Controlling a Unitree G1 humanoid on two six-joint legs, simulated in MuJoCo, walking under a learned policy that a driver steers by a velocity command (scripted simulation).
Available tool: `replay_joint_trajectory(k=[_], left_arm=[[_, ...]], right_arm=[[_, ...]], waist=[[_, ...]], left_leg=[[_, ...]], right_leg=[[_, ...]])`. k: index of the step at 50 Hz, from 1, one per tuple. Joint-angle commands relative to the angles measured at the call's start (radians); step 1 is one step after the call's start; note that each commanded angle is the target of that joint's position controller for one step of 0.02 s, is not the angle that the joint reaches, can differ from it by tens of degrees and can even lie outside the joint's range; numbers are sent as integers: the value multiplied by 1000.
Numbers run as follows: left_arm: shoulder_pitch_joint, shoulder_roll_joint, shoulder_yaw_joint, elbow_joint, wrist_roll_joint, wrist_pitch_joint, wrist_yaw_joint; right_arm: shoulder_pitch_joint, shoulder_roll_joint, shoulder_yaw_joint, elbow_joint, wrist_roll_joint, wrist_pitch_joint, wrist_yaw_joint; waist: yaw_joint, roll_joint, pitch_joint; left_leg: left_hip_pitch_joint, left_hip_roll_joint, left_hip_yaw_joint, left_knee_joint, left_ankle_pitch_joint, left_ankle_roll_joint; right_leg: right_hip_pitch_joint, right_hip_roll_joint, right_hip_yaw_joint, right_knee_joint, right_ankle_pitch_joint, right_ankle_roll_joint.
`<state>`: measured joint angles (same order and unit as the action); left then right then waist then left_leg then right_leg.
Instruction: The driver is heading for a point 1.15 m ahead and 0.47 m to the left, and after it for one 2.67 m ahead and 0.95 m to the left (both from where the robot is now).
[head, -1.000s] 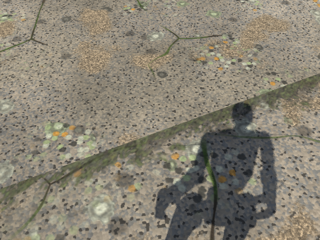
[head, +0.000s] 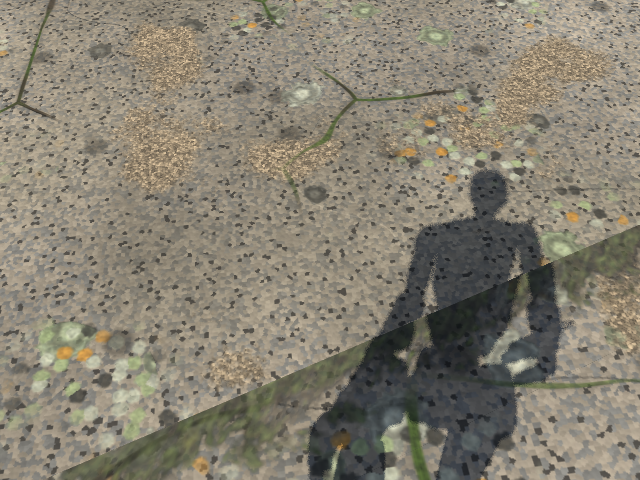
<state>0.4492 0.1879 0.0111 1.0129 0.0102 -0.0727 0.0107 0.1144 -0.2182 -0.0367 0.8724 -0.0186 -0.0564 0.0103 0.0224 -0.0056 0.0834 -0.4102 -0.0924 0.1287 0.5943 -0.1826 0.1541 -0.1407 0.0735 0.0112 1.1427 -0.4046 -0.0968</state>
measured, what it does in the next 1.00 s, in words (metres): walks ahead, turning left: right foot, then left foot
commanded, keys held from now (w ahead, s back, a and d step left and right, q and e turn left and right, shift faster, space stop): w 0.06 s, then w+q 0.30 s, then q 0.64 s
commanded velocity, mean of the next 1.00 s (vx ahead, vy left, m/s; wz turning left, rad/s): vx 0.29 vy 0.00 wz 0.42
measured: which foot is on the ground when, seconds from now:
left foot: down 0.00-0.46, up 0.48-0.92, down 0.94-1.00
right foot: up 0.00-0.46, down 0.48-0.94, up 0.96-1.00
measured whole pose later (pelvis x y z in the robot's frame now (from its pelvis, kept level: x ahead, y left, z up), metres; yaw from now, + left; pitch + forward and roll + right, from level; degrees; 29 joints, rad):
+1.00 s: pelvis +0.31 -0.01 +0.01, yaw +30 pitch +0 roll -1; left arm 0.24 0.28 0.05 0.76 0.02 0.04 0.02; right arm 0.15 -0.24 -0.04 0.67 -0.01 0.05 0.02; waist 0.02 -0.04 0.05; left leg -0.35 -0.03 0.03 0.64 -0.27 0.07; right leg -0.38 -0.10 -0.17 0.83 -0.48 0.01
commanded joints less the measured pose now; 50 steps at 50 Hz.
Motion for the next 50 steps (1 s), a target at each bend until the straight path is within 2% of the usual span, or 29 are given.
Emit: replay_joint_trajectory(k=[1,3,4,6,9,13,18,20,21,22,23,24,25,26,27,28,29,30,31,33,37,40,42,45,46,47,48,49,50], left_arm=[[-43,132,35,-102,12,-16,-10],[-20,80,27,-94,25,10,-22],[-26,65,26,-98,28,18,-26],[-88,59,24,-125,30,27,-28],[-244,76,24,-181,26,33,-28],[-397,75,17,-229,16,36,-27],[-549,86,12,-297,9,28,-24],[-522,93,12,-303,4,14,-17],[-453,100,14,-286,3,4,-11],[-345,120,22,-254,4,-6,-3],[-195,159,35,-220,19,-24,5],[-32,256,56,-214,45,-33,18],[-63,300,66,-231,30,-14,7],[-116,218,60,-251,-1,7,5],[-195,134,36,-265,3,10,10],[-241,101,25,-269,9,11,13],[-247,93,21,-265,8,9,20],[-247,105,25,-259,9,9,25],[-234,115,28,-255,10,4,24],[-229,133,34,-257,12,-1,21],[-227,152,40,-269,18,18,21],[-216,187,52,-278,18,35,20],[-202,216,63,-284,21,49,17],[-190,240,74,-292,11,72,15],[-197,243,77,-292,7,81,15],[-151,228,78,-278,13,93,14],[-105,167,65,-297,18,104,7],[-200,141,50,-378,7,119,19],[-250,191,60,-377,11,128,23]], right_arm=[[153,-76,-26,25,7,-8,3],[169,-40,-9,55,1,-30,-3],[199,-44,-7,74,3,-39,-3],[244,-77,-11,97,6,-46,-5],[298,-97,-11,107,13,-41,-9],[388,-101,-9,119,12,-32,-14],[452,-120,-13,115,0,-17,-23],[425,-132,-19,102,-4,-7,-32],[399,-139,-23,92,-2,-4,-36],[378,-148,-27,84,8,-6,-35],[340,-142,-28,64,27,-12,-30],[335,-75,-14,2,51,-19,-33],[497,-37,-13,-5,71,-6,-51],[477,-141,-40,21,28,15,-59],[389,-137,-47,7,15,24,-48],[337,-118,-49,-12,8,33,-36],[310,-109,-53,-23,-2,49,-23],[321,-91,-52,-27,-8,67,-13],[323,-82,-53,-37,-8,80,-8],[303,-83,-57,-63,2,99,-5],[177,-80,-46,-136,-6,124,11],[95,-74,-32,-185,-5,129,25],[59,-90,-31,-214,-1,131,28],[37,-107,-32,-250,5,126,26],[64,-103,-32,-249,5,117,23],[108,-118,-36,-234,1,101,16],[137,-212,-55,-245,-6,83,1],[182,-340,-92,-253,10,85,-6],[242,-288,-84,-233,17,87,-12]], waist=[[-43,-25,-29],[13,-14,-11],[20,0,-8],[22,16,0],[-8,23,30],[-64,59,8],[-113,85,-1],[-88,100,-4],[-58,111,-28],[-15,105,-75],[55,76,-157],[95,-54,-338],[16,-213,-489],[9,-111,-437],[-3,-77,-277],[-21,-69,-191],[-35,-100,-144],[-52,-117,-128],[-63,-110,-136],[-82,-103,-149],[-72,-118,-128],[-47,-127,-120],[-28,-141,-125],[-9,-142,-127],[-29,-114,-135],[-35,-28,-154],[-27,236,-161],[-75,344,-127],[-106,190,-141]], left_leg=[[313,389,-575,-417,-166,175],[174,322,-430,-448,-23,121],[151,301,-401,-455,46,118],[148,271,-347,-468,124,123],[178,241,-321,-485,170,105],[278,219,-317,-429,306,54],[428,242,-377,-318,436,78],[427,231,-377,-225,594,54],[401,210,-370,-158,684,27],[378,176,-364,-46,742,-3],[268,127,-333,139,626,-36],[69,59,-270,437,155,-67],[-115,-44,-195,672,-507,-86],[-145,27,-216,733,-425,-87],[-179,53,-210,723,-350,-99],[-176,83,-200,681,-295,-114],[-157,102,-196,649,-257,-129],[-120,93,-180,652,-231,-142],[-100,83,-175,650,-206,-146],[-100,78,-170,634,-167,-147],[-122,110,-142,473,-65,-145],[-33,113,-99,307,-67,-138],[12,104,-72,240,-127,-131],[73,92,-53,97,-212,-107],[144,80,-44,-14,-161,-95],[242,80,-97,-137,-83,-85],[330,316,-422,-279,112,-43],[303,488,-685,-303,338,139],[331,461,-620,-276,412,179]], right_leg=[[-453,-101,57,215,82,-19],[-347,-141,56,111,98,2],[-333,-146,40,72,106,14],[-372,-163,8,-16,153,39],[-458,-177,-21,-194,287,81],[-474,-140,-41,-380,410,107],[-510,-95,-37,-484,345,105],[-427,-64,-34,-555,299,90],[-320,-40,-32,-604,288,77],[-182,-18,-36,-677,333,62],[51,-82,6,-740,490,34],[349,-380,240,-672,821,-21],[495,-619,478,-621,1165,-164],[361,-551,449,-656,1014,-180],[224,-483,319,-712,893,-157],[111,-428,224,-766,838,-124],[33,-390,157,-801,829,-106],[-33,-366,100,-819,857,-104],[-60,-362,68,-823,899,-106],[-82,-368,19,-829,902,-119],[-107,-364,-57,-846,697,-111],[-139,-366,-102,-831,566,-103],[-129,-385,-103,-810,476,-97],[-92,-411,-89,-756,342,-71],[-107,-397,-114,-691,296,-36],[-148,-361,-152,-575,234,16],[-292,-256,-233,-296,-45,88],[-522,-86,-151,-126,-286,129],[-543,-119,-38,-16,-241,138]])
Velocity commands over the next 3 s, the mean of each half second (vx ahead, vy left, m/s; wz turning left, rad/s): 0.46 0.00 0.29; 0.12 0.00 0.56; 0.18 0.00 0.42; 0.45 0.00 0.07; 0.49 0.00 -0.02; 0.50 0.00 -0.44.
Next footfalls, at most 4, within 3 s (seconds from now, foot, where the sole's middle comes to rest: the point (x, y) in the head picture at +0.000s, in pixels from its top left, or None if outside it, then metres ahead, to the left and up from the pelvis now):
0.48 right None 0.42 -0.10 -0.75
0.94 left None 0.33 0.10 -0.75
1.44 right None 0.42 -0.06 -0.75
1.90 left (214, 469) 0.47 0.26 -0.75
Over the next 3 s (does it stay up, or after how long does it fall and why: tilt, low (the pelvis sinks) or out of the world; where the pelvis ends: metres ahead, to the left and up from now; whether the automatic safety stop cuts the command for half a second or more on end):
stays up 0.93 0.51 -0.17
